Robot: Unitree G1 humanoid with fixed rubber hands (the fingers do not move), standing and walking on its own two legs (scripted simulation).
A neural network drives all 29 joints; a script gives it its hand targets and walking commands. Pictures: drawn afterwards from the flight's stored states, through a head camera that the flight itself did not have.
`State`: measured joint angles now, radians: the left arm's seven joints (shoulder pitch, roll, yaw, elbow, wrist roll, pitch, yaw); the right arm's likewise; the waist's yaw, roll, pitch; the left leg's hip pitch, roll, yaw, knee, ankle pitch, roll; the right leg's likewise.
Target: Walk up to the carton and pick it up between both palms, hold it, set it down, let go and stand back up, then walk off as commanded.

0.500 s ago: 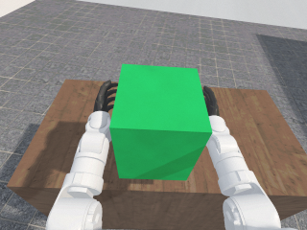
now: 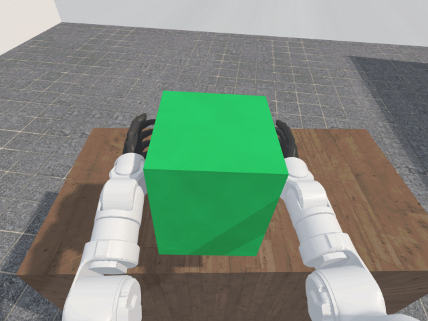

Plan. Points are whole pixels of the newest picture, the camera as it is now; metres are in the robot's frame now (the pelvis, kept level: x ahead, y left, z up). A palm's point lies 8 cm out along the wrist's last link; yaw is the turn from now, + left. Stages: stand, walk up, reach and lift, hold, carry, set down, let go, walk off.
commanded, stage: reach and lift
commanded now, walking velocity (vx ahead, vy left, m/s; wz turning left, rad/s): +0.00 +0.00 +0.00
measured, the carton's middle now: (211, 176) +0.37 -0.01 +0.10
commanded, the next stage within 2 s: hold in 0.94 s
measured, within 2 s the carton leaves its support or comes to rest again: neither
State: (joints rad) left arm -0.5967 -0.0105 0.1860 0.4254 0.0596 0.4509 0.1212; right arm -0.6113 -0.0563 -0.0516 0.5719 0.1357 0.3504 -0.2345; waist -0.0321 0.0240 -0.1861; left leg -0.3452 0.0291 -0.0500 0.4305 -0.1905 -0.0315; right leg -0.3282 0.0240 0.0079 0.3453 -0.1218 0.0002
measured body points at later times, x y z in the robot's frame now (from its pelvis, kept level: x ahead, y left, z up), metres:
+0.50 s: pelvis +0.00 +0.00 +0.00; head -0.02 +0.00 +0.45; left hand +0.40 +0.13 +0.17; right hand +0.39 -0.16 +0.15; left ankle +0.01 +0.13 -0.74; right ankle +0.03 -0.12 -0.74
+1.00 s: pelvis -0.01 +0.00 +0.00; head -0.04 +0.03 +0.45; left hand +0.39 +0.15 +0.18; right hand +0.38 -0.15 +0.18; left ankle +0.01 +0.13 -0.74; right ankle +0.03 -0.12 -0.74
